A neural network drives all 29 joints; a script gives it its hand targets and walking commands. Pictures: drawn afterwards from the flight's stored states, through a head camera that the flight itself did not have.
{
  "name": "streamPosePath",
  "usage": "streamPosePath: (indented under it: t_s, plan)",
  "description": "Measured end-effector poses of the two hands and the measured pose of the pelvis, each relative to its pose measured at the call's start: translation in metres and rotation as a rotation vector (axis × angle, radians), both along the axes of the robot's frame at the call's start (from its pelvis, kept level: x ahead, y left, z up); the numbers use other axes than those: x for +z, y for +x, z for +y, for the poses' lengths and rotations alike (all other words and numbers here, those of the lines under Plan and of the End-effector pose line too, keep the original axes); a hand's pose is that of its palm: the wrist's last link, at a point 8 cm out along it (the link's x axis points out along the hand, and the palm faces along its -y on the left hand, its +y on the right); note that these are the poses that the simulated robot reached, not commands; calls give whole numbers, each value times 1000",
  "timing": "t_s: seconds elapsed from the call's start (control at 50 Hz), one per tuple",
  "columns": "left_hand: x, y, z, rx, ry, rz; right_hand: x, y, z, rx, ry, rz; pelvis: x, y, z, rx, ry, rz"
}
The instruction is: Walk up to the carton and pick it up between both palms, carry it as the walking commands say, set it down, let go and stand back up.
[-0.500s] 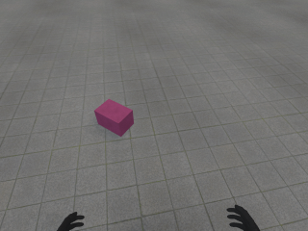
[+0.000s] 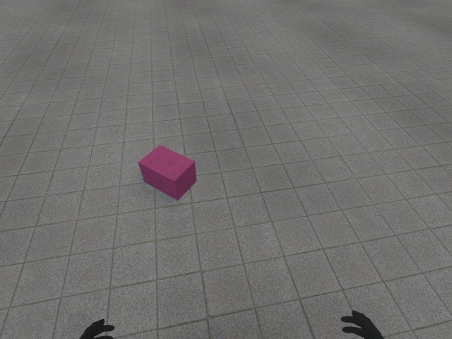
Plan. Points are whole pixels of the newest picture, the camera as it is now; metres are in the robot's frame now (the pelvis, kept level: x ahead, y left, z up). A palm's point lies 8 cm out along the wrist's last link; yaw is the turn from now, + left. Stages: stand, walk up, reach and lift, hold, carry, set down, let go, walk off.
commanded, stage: stand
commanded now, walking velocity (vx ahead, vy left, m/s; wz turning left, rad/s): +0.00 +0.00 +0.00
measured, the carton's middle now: (168, 172) +1.14 +0.32 -0.67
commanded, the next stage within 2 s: walk up in 0.76 s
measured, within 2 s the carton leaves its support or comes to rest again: neither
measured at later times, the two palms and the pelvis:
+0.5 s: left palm out of the picture +0.12 +0.27 -0.10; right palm out of the picture +0.13 -0.26 -0.09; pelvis +0.00 +0.00 +0.00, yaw +0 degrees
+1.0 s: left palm out of the picture +0.09 +0.27 -0.10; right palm out of the picture +0.10 -0.27 -0.10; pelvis -0.01 +0.00 +0.00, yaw +0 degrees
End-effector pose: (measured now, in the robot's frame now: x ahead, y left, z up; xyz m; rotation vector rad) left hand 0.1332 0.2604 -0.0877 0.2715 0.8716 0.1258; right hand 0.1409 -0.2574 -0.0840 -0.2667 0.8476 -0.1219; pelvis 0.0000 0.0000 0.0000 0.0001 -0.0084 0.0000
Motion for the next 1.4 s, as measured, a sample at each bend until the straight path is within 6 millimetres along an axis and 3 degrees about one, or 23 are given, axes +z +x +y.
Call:
streamPosePath:
  t_s: [0.98,1.06,1.18,1.28,1.4]
  plan:
    - [-17,-41,11,43,14,135,-18,-38,-10,-37,-9,126,0,-8,0,0,0,-11]
    - [-16,-51,19,81,7,169,-17,-31,1,7,12,183,4,-6,6,32,1,10]
    - [-19,-73,53,150,0,265,-13,-2,40,78,30,215,11,10,36,85,-2,50]
    - [-42,-60,88,171,-33,295,-24,13,75,95,-4,247,-2,33,73,112,-40,65]
    - [-35,0,105,144,-89,237,-7,-16,83,16,-71,405,11,78,97,112,-61,54]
